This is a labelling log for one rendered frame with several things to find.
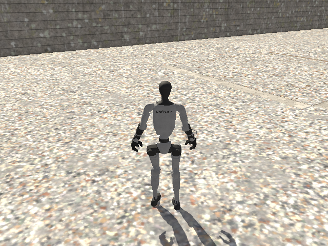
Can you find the left robot upper arm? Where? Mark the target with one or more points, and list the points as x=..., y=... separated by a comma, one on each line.
x=145, y=115

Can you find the robot right forearm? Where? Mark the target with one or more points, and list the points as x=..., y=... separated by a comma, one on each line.
x=190, y=134

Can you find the humanoid robot head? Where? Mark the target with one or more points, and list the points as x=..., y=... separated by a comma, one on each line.
x=165, y=89

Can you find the robot left forearm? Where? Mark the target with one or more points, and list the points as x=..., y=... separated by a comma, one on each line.
x=137, y=134

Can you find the robot left hand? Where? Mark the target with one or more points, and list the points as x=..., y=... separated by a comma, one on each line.
x=133, y=144

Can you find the robot right foot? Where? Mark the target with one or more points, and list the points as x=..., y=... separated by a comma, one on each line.
x=176, y=205

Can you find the robot right hand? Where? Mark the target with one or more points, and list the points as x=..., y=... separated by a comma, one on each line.
x=191, y=142

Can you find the right robot upper arm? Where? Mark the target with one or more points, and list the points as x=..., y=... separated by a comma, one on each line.
x=183, y=116

